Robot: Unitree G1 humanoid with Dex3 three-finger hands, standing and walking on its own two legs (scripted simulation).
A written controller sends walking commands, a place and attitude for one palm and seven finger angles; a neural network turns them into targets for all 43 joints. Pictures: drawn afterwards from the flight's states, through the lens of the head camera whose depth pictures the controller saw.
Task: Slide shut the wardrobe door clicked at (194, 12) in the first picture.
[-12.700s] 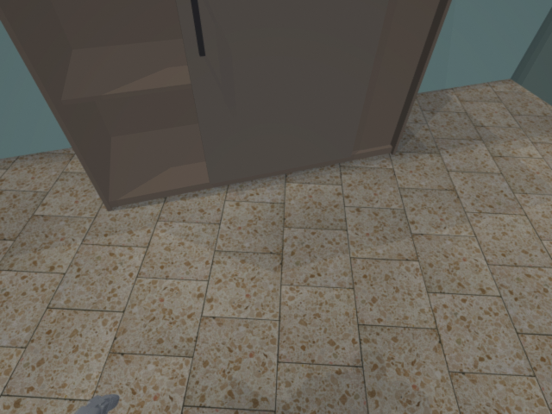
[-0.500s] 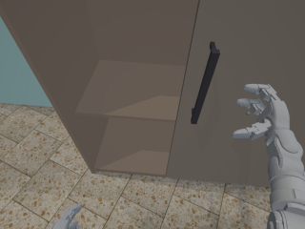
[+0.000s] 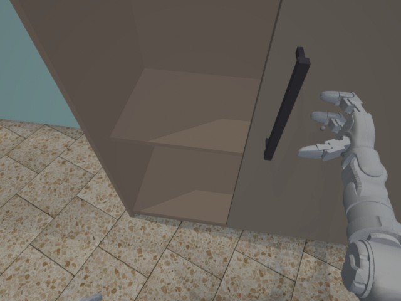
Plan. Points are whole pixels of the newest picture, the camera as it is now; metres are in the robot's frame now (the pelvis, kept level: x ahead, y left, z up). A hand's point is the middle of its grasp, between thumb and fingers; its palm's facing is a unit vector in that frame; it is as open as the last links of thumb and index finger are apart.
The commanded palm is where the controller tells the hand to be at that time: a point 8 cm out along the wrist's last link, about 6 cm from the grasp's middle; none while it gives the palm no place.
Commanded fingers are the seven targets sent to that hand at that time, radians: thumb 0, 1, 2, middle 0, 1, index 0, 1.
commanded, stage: move the hooked fingers beside the handle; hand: right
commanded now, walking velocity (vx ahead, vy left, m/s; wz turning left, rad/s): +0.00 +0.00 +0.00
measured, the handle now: (281, 112) +0.51 -0.11 +0.10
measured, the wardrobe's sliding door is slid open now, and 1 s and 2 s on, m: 0.48 0.48 0.48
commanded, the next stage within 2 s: feel for the door with the fingertips in 0.92 s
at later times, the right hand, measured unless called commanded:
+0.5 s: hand (320, 132) +0.44 -0.17 +0.12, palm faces +0.03 +1.00 -0.01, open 14.0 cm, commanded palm +0.42 -0.21 +0.11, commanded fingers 0.00 0.50 -0.30 0.30 1.20 0.30 1.20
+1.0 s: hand (315, 131) +0.45 -0.17 +0.11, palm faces +0.03 +1.00 -0.01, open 14.0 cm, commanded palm +0.42 -0.21 +0.11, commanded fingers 0.00 0.50 -0.30 0.30 1.20 0.30 1.20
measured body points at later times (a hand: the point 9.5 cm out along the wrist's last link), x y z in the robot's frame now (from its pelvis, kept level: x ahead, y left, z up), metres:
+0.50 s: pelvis -0.01 +0.01 +0.00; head +0.04 +0.01 +0.45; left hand +0.06 +0.27 -0.12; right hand +0.43 -0.23 +0.12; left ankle +0.01 +0.10 -0.72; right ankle +0.00 -0.09 -0.72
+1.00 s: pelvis +0.00 +0.01 +0.00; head +0.05 +0.01 +0.44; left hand +0.05 +0.27 -0.12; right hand +0.44 -0.22 +0.11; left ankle +0.01 +0.10 -0.72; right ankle +0.00 -0.09 -0.72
